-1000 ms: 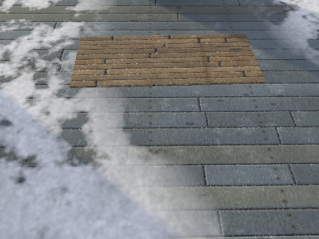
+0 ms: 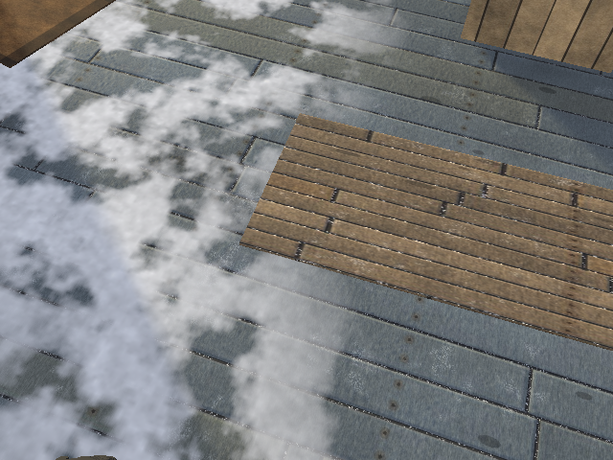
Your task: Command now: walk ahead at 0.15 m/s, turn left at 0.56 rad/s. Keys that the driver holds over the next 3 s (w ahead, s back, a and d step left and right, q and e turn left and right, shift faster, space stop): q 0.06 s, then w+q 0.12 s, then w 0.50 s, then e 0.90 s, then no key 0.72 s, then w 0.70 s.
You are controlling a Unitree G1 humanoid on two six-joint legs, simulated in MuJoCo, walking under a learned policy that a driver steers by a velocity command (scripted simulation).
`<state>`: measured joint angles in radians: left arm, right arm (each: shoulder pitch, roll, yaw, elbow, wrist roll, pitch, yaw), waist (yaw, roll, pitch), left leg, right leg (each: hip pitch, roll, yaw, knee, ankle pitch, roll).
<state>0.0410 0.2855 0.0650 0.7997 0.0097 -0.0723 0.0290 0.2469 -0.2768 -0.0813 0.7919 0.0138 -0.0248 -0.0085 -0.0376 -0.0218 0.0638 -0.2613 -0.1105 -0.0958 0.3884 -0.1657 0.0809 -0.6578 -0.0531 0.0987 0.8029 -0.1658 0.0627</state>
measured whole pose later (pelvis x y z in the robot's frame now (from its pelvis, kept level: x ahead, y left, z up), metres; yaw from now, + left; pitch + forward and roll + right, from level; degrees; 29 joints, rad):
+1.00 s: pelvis +0.37 +0.08 -0.01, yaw +5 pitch +3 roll +1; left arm 0.12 0.27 0.05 0.74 -0.01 -0.03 -0.04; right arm 0.27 -0.27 -0.06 0.80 0.00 -0.04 -0.03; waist -0.04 -0.04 0.03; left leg -0.05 -0.03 0.16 0.31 -0.30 0.04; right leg -0.60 -0.04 -0.01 0.64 -0.04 0.00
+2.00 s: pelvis +0.46 +0.10 -0.01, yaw -21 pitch +0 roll +0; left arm 0.16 0.22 0.03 0.66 0.02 0.03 0.00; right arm 0.21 -0.27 -0.04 0.76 -0.02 0.00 -0.01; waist -0.04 0.03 0.02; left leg -0.25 0.06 0.02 0.51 -0.25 -0.05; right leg -0.22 0.03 0.03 0.51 -0.29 -0.01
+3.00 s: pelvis +0.70 +0.03 -0.02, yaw -20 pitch +2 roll +0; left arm -0.05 0.23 0.03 0.67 -0.02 -0.09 -0.06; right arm 0.50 -0.26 -0.04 0.95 0.01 -0.06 -0.01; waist -0.10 -0.02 0.05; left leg 0.19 0.01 0.02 0.22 -0.44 0.00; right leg -0.54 0.00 -0.05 0.50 -0.01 -0.07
